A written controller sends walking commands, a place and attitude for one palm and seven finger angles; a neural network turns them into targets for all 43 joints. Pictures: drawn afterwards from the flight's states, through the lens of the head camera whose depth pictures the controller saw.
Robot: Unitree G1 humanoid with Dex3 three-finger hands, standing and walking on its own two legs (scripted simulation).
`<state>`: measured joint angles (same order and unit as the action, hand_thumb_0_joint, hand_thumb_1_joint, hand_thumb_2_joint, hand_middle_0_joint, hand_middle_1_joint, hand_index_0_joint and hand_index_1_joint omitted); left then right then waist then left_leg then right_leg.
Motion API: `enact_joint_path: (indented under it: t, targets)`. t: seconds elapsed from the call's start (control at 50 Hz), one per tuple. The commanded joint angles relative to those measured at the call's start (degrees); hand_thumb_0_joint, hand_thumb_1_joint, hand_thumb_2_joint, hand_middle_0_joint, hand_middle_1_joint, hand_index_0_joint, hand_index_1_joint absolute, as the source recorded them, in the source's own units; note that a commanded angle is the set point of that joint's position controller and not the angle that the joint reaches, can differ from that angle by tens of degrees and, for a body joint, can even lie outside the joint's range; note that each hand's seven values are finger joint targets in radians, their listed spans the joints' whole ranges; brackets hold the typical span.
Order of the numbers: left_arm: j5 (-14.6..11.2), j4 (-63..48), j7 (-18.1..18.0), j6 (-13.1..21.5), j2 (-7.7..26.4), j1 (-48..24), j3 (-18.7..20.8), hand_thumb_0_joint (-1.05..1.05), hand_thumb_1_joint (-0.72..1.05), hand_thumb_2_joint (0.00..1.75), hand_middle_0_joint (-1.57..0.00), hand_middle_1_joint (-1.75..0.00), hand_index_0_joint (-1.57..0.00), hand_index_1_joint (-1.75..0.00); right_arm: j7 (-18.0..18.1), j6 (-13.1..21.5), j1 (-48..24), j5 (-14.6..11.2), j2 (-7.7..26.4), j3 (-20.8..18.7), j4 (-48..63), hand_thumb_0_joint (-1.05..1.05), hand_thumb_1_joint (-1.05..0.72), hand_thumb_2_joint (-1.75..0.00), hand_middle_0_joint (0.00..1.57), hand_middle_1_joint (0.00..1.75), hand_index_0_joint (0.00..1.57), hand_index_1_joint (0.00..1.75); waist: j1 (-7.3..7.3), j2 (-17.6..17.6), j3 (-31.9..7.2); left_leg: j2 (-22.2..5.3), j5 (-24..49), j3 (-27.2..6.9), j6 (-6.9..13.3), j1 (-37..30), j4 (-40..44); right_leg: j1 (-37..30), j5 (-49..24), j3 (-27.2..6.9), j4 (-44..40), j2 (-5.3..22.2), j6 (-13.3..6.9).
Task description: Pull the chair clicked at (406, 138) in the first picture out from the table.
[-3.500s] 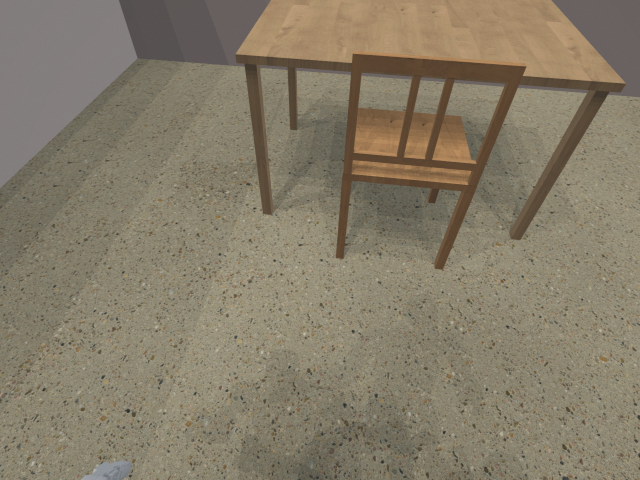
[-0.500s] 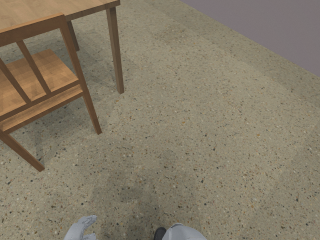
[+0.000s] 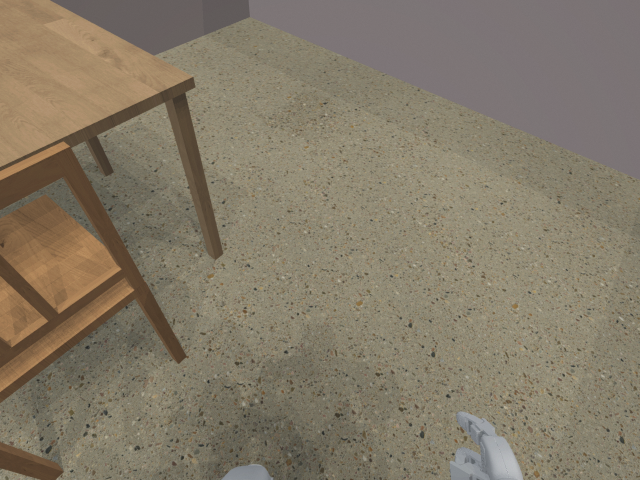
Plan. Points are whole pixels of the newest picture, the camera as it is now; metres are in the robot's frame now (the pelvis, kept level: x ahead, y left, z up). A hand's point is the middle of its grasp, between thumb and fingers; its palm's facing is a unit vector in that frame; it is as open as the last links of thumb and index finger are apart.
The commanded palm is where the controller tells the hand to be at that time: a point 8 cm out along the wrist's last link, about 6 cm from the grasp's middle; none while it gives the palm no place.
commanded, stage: walk to a spot facing it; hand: left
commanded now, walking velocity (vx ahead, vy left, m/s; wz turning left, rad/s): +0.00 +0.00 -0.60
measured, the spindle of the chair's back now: out of the picture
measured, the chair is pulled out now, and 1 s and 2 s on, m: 0.00 0.00 0.00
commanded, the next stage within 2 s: none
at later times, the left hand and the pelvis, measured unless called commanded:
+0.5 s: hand (248, 413) +0.22 +0.14 -0.14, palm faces -0.31 -0.90 -0.30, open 7.3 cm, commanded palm none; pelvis +0.04 -0.02 +0.00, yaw -20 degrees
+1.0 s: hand (241, 409) +0.23 +0.15 -0.16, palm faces -0.54 -0.82 -0.18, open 7.3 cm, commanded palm none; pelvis +0.05 +0.03 +0.02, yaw -38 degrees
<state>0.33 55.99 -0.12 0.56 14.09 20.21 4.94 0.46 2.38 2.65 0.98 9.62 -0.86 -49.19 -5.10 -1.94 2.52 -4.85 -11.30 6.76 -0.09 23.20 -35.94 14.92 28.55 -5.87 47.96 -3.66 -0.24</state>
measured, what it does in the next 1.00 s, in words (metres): steps on the spot, turning right: right foot, then left foot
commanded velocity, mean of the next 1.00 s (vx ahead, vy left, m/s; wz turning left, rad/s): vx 0.00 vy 0.00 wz -0.60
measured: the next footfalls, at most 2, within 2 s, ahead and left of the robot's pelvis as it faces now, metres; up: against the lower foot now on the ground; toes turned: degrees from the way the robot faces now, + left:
right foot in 0.42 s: +0.08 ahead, -0.14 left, +0.00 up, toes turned -25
left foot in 0.88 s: +0.13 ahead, +0.09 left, +0.00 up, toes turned -30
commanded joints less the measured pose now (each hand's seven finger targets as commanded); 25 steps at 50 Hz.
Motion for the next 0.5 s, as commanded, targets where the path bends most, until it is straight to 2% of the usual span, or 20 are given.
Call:
enact_joint_path:
  t: [0.0,0.04,0.06,0.08,0.1,0.14,0.2,0.26,0.28,0.32,0.34,0.36,0.38,0.4,0.42,0.44,0.46,0.48]
  targets:
    - [0.29,-5.18,-0.60,0.28,4.64,0.02,1.34,0.00,0.90,0.90,-0.20,-0.30,-0.20,-0.30,1.15,0.03,13.54,0.05,12.21,-2.96,1.05,0.00,-0.90,-0.90,0.20,0.30,0.20,0.30,6.88,10.21,-9.76,-24.66,42.97,-15.90,9.03,-24.01,12.44,19.19,3.73,2.52,29.44,4.79,3.67]
    - [0.86,-5.93,0.62,-1.09,3.89,-2.35,1.45,0.00,0.90,0.90,-0.20,-0.30,-0.20,-0.30,1.19,-0.29,8.81,0.30,9.58,-2.32,1.49,0.00,-0.90,-0.90,0.20,0.30,0.20,0.30,4.95,12.90,-1.88,-19.29,30.65,-8.50,6.65,-14.61,15.37,18.55,-0.34,4.39,28.22,7.10,4.07]
    - [0.91,-5.91,1.06,-1.89,2.97,-1.97,1.31,0.00,0.90,0.90,-0.20,-0.30,-0.20,-0.30,1.15,-0.39,8.09,0.30,8.82,-2.23,1.34,0.00,-0.90,-0.90,0.20,0.30,0.20,0.30,4.40,14.13,-0.65,-17.14,27.09,-4.75,5.64,-11.44,16.12,16.89,-2.69,5.58,26.83,7.24,4.15]
    - [0.83,-5.80,1.31,-2.28,2.53,-1.38,1.31,0.00,0.90,0.90,-0.20,-0.30,-0.20,-0.30,1.16,-0.41,7.53,0.26,8.90,-2.28,1.21,0.00,-0.90,-0.90,0.20,0.30,0.20,0.30,3.77,14.29,-1.03,-16.24,25.55,-2.72,5.36,-11.05,16.16,16.32,-3.94,6.62,25.22,7.34,4.23]
    - [0.66,-6.01,1.52,-2.81,1.86,-0.97,1.32,0.00,0.90,0.90,-0.20,-0.30,-0.20,-0.30,1.11,-0.62,7.39,0.26,9.29,-2.54,1.32,0.00,-0.90,-0.90,0.20,0.30,0.20,0.30,3.43,14.75,-1.96,-16.04,21.69,-0.44,5.47,-10.66,16.41,15.00,-4.44,7.40,22.71,7.74,4.19]
    - [0.62,-6.49,1.78,-3.61,1.31,-1.73,1.33,0.00,0.90,0.90,-0.20,-0.30,-0.20,-0.30,1.02,-0.95,7.03,0.10,9.87,-3.07,1.27,0.00,-0.90,-0.90,0.20,0.30,0.20,0.30,3.42,15.06,-1.90,-16.17,14.37,1.83,5.69,-10.63,17.89,15.17,-6.47,8.72,18.15,8.48,4.52]
    - [0.85,-8.04,2.03,-4.11,0.74,-5.64,1.43,0.00,0.90,0.90,-0.20,-0.30,-0.20,-0.30,0.78,-1.55,8.00,0.30,10.74,-3.96,1.14,0.00,-0.90,-0.90,0.20,0.30,0.20,0.30,4.55,13.70,0.35,-17.20,4.45,3.23,5.92,-8.96,20.20,14.68,-8.32,9.70,11.10,9.51,4.73]
    - [0.90,-9.21,1.98,-3.52,0.21,-8.27,1.13,0.00,0.90,0.90,-0.20,-0.30,-0.20,-0.30,0.43,-1.83,9.48,0.58,11.73,-4.94,0.40,0.00,-0.90,-0.90,0.20,0.30,0.20,0.30,5.83,13.64,-0.58,-18.38,5.70,4.67,6.26,-12.21,18.08,12.68,-8.53,11.41,2.07,9.08,4.42]
    - [0.99,-9.47,1.85,-3.26,0.38,-9.11,1.06,0.00,0.90,0.90,-0.20,-0.30,-0.20,-0.30,0.23,-1.97,10.46,0.56,11.85,-5.24,0.05,0.00,-0.90,-0.90,0.20,0.30,0.20,0.30,6.41,12.63,-1.09,-18.89,6.63,4.64,6.22,-12.42,17.12,11.40,-8.45,12.03,0.54,8.53,4.20]
    - [0.99,-9.82,1.73,-2.69,0.37,-8.91,1.02,0.00,0.90,0.90,-0.20,-0.30,-0.20,-0.30,0.15,-2.13,10.32,0.70,12.73,-5.72,-0.04,0.00,-0.90,-0.90,0.20,0.30,0.20,0.30,5.95,12.48,-2.22,-19.81,8.17,5.60,5.50,-13.54,13.36,8.37,-8.53,12.35,-4.23,8.03,3.29]
    - [0.99,-9.69,1.63,-2.30,0.90,-8.04,1.11,0.00,0.90,0.90,-0.20,-0.30,-0.20,-0.30,0.09,-2.31,10.53,0.73,12.92,-5.84,-0.06,0.00,-0.90,-0.90,0.20,0.30,0.20,0.30,5.39,11.49,-3.08,-19.33,8.37,6.65,4.12,-13.06,9.74,5.17,-10.00,12.69,-8.45,7.43,2.72]
    - [1.03,-8.85,1.40,-1.70,2.19,-5.07,1.36,0.00,0.90,0.90,-0.20,-0.30,-0.20,-0.30,-0.04,-2.53,11.00,0.69,12.62,-5.74,-0.01,0.00,-0.90,-0.90,0.20,0.30,0.20,0.30,3.65,7.93,-5.30,-17.66,8.12,9.04,1.42,-11.30,1.97,-1.43,-15.16,13.12,-15.23,6.38,1.81]
    - [1.52,-7.95,0.83,-0.72,7.11,-1.62,2.12,0.00,0.90,0.90,-0.20,-0.30,-0.20,-0.30,-0.60,-2.89,12.92,0.32,10.36,-5.22,0.44,0.00,-0.90,-0.90,0.20,0.30,0.20,0.30,1.88,-4.58,-7.89,-13.49,-0.64,11.39,-2.10,-2.81,-11.59,-10.84,-22.80,4.25,-22.76,12.03,-1.09]
    - [1.53,-7.35,-0.05,-0.06,14.30,1.44,3.48,0.00,0.90,0.90,-0.20,-0.30,-0.20,-0.30,-0.93,-2.92,11.37,0.28,5.75,-3.74,3.46,0.00,-0.90,-0.90,0.20,0.30,0.20,0.30,0.13,-20.55,-8.99,-3.84,-25.35,7.96,-4.90,12.19,-27.82,-14.99,-42.66,-18.62,-27.14,26.08,-7.53]
    - [0.48,-7.09,-0.76,-0.66,15.37,2.56,3.60,0.00,0.90,0.90,-0.20,-0.30,-0.20,-0.30,0.02,-3.48,10.01,-0.14,7.49,-3.88,4.16,0.00,-0.90,-0.90,0.20,0.30,0.20,0.30,-0.38,-16.33,-11.18,-3.51,-27.05,-1.75,-4.22,12.54,-33.55,-14.31,-47.87,-17.62,-27.03,28.24,-11.59]
    - [0.31,-7.57,-1.13,-0.81,13.11,-0.49,3.38,0.00,0.90,0.90,-0.20,-0.30,-0.20,-0.30,0.29,-3.77,9.93,-0.39,7.90,-3.97,3.29,0.00,-0.90,-0.90,0.20,0.30,0.20,0.30,1.02,-13.50,-9.70,-4.58,-22.57,-4.38,-3.83,12.53,-34.63,-11.82,-40.77,-14.10,-27.88,25.06,-10.98]
    - [0.39,-8.78,-1.30,-1.07,11.63,-5.19,3.15,0.00,0.90,0.90,-0.20,-0.30,-0.20,-0.30,0.40,-3.87,9.56,-0.28,7.81,-3.98,2.92,0.00,-0.90,-0.90,0.20,0.30,0.20,0.30,2.38,-13.35,-8.34,-4.61,-19.40,-4.83,-4.17,13.42,-35.32,-10.04,-33.63,-13.58,-28.53,23.06,-10.41]
    - [0.36,-9.50,-1.41,-1.37,9.28,-8.84,2.40,0.00,0.90,0.90,-0.20,-0.30,-0.20,-0.30,0.38,-4.03,9.12,0.04,8.75,-4.23,1.99,0.00,-0.90,-0.90,0.20,0.30,0.20,0.30,3.44,-8.78,-7.00,-4.85,-14.74,-5.31,-4.55,11.29,-34.83,-6.97,-32.42,-10.21,-27.85,19.99,-9.26]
